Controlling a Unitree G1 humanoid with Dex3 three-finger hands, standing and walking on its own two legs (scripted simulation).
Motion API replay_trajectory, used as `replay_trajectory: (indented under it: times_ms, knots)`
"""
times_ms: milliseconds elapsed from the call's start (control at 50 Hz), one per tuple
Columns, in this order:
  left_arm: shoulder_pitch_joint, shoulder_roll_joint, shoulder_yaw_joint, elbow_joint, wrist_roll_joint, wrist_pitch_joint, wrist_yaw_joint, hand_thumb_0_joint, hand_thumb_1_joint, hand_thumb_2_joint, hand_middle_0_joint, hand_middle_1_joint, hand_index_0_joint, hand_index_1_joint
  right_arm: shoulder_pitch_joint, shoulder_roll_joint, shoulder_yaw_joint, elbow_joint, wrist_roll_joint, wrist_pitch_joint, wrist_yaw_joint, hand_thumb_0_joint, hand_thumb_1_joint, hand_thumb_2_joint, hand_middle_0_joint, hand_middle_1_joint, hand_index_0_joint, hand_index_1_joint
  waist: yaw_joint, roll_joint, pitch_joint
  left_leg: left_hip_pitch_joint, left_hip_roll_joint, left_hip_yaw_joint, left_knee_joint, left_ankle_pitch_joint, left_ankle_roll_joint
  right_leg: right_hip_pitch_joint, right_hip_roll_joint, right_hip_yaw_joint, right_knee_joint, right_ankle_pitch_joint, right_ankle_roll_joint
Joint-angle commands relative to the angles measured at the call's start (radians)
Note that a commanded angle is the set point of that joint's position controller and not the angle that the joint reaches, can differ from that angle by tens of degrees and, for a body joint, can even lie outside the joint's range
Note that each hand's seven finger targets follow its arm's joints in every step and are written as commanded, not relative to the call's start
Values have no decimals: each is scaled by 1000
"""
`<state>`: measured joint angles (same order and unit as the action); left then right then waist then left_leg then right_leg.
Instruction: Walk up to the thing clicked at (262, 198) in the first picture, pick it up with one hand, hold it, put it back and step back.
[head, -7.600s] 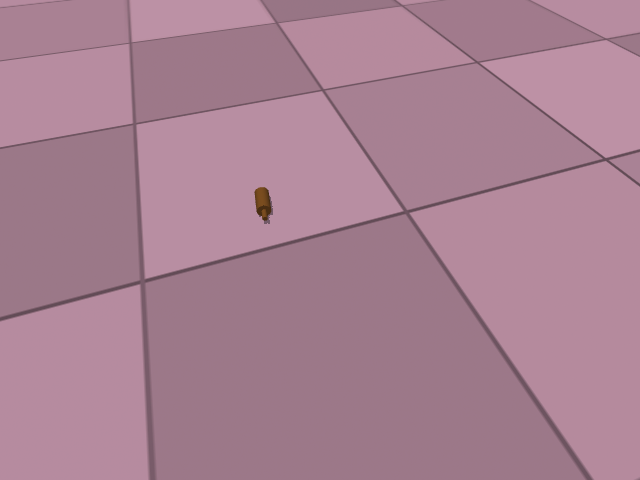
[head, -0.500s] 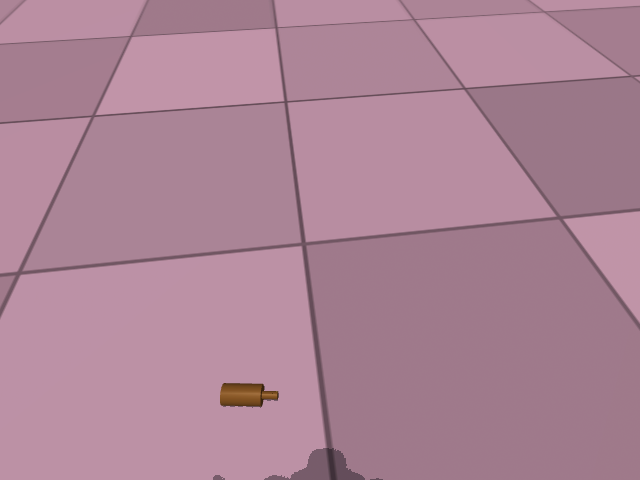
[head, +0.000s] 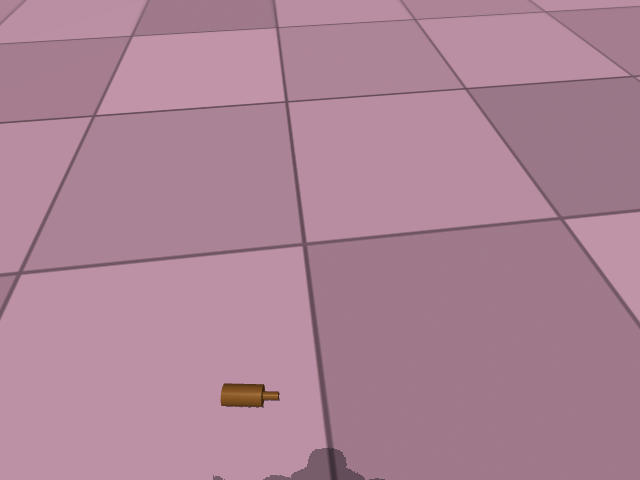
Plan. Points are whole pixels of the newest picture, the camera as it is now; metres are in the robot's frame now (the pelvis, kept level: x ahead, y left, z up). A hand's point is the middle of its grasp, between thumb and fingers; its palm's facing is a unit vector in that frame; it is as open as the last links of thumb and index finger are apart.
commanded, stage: stand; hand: left
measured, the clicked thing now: (251, 395) +0.45 +0.26 -0.75
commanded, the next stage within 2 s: walk up in 0.80 s
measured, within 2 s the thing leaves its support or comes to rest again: neither
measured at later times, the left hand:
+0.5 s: hand out of the picture +0.07 +0.25 -0.16, palm faces -0.03 -0.94 -0.34, open 7.4 cm
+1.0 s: hand out of the picture +0.08 +0.27 -0.16, palm faces +0.03 -0.94 -0.34, open 7.4 cm
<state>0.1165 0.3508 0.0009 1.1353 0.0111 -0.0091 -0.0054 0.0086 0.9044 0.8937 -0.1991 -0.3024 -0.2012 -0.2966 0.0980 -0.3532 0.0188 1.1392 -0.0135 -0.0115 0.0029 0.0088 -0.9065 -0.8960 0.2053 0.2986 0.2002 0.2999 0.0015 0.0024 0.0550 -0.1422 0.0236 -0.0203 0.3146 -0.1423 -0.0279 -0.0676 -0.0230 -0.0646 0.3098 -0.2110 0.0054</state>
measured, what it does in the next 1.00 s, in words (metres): stands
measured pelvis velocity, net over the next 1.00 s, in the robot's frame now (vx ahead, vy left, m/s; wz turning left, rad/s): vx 0.02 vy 0.01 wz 0.02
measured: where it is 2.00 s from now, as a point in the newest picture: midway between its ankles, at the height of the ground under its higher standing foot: outside the picture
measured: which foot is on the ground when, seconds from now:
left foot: down 0.00-1.00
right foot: down 0.00-1.00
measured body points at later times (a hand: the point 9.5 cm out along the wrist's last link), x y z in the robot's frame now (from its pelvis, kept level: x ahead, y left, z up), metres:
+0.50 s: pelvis +0.00 +0.00 +0.00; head +0.02 +0.00 +0.45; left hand +0.08 +0.30 -0.13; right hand +0.08 -0.30 -0.13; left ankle +0.02 +0.14 -0.75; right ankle -0.03 -0.12 -0.75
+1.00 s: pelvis +0.02 +0.01 -0.01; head +0.02 +0.01 +0.44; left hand +0.08 +0.32 -0.14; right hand +0.08 -0.30 -0.14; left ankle +0.02 +0.14 -0.75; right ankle -0.03 -0.12 -0.75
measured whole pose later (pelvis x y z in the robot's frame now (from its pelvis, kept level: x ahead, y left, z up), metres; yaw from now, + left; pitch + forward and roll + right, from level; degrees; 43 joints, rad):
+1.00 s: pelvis +0.02 +0.01 -0.01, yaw +1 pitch -2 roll +0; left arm 0.17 0.36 0.05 1.08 0.02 -0.01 -0.01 0.01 0.90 0.89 -0.20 -0.30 -0.20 -0.30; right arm 0.18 -0.36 -0.02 1.09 -0.03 -0.01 0.02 0.01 -0.91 -0.90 0.21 0.30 0.20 0.30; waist 0.01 -0.01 0.04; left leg -0.17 0.01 -0.03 0.46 -0.25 -0.01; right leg -0.07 -0.04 -0.08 0.42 -0.31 0.01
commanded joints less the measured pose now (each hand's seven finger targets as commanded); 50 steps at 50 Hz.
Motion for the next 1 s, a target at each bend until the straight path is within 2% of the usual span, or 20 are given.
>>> replay_trajectory:
  times_ms: [0,140,240,320,460,580,680,760,780,820,860,880,920,980]
  knots:
    - [-21,213,43,-55,0,-20,11,0,900,900,-200,-300,-200,-300,-34,-209,-41,-58,4,-19,-13,0,-900,-900,200,300,200,300,5,5,-87,39,107,-87,-26,165,36,-7,-127,97,-58,134,-18]
    - [-26,217,44,-56,0,-21,15,0,900,900,-200,-300,-200,-300,-27,-207,-42,-61,5,-16,-13,0,-900,-900,200,300,200,300,1,-6,-88,37,108,-86,-20,177,39,5,-129,96,-55,161,-17]
    - [-20,217,45,-54,-1,-21,12,0,900,900,-200,-300,-200,-300,-28,-208,-43,-58,4,-17,-12,0,-900,-900,200,300,200,300,2,-3,-77,40,108,-87,-25,146,38,-10,-126,100,-64,120,-19]
    - [-20,212,45,-53,2,-20,13,0,900,900,-200,-300,-200,-300,-34,-212,-44,-61,6,-16,-13,0,-900,-900,200,300,200,300,1,2,-75,37,106,-86,-26,134,39,-12,-126,102,-69,125,-18]
    - [-17,212,45,-59,0,-21,15,0,900,900,-200,-300,-200,-300,-27,-208,-43,-67,4,-19,-14,0,-900,-900,200,300,200,300,4,-4,-101,52,113,-81,-10,216,41,10,-127,93,-49,191,-17]
    - [-16,214,45,-61,0,-20,15,0,900,900,-200,-300,-200,-300,-32,-211,-45,-66,5,-17,-15,0,-900,-900,200,300,200,300,5,7,-92,47,111,-83,-16,196,39,9,-126,94,-53,177,-19]
    - [-16,209,43,-59,1,-18,13,0,900,900,-200,-300,-200,-300,-30,-212,-45,-62,5,-15,-15,0,-900,-900,200,300,200,300,5,7,-66,24,105,-84,-31,127,39,-6,-124,99,-68,114,-19]
    - [-18,212,44,-61,1,-21,14,0,900,900,-200,-300,-200,-300,-32,-210,-46,-63,4,-18,-13,0,-900,-900,200,300,200,300,5,6,-81,36,109,-84,-24,159,40,2,-128,98,-63,140,-18]
    - [-10,234,78,-81,7,-26,9,0,900,900,-200,-300,-200,-300,5,-223,-69,-78,-2,-19,-6,0,-900,-900,200,300,200,300,8,-12,-131,22,68,-63,14,53,71,62,-82,60,-25,28,-34]
    - [1,231,84,-88,12,-25,7,0,900,900,-200,-300,-200,-300,10,-213,-71,-92,-7,-16,-2,0,-900,-900,200,300,200,300,13,-24,-89,-42,51,-51,37,-74,77,35,-95,87,-25,-96,-56]
    - [-7,235,92,-103,15,-20,5,0,900,900,-200,-300,-200,-300,14,-202,-76,-106,-14,-14,1,0,-900,-900,200,300,200,300,13,-39,-2,-130,30,-45,54,-188,70,-11,-115,118,-40,-222,-79]
    - [5,240,96,-107,16,-18,5,0,900,900,-200,-300,-200,-300,-1,-208,-80,-118,-17,-14,2,0,-900,-900,200,300,200,300,19,-37,31,-152,27,-48,75,-179,73,-32,-127,131,-40,-233,-91]
    - [-11,239,98,-131,15,-19,4,0,900,900,-200,-300,-200,-300,30,-192,-78,-124,-19,-18,3,0,-900,-900,200,300,200,300,13,-38,61,-158,20,-46,84,-114,66,-53,-141,131,-26,-177,-99]
    - [2,225,95,-149,7,-22,5,0,900,900,-200,-300,-200,-300,52,-209,-84,-143,-13,-30,2,0,-900,-900,200,300,200,300,13,3,-33,-52,64,-91,102,196,94,-10,-92,52,72,107,-60]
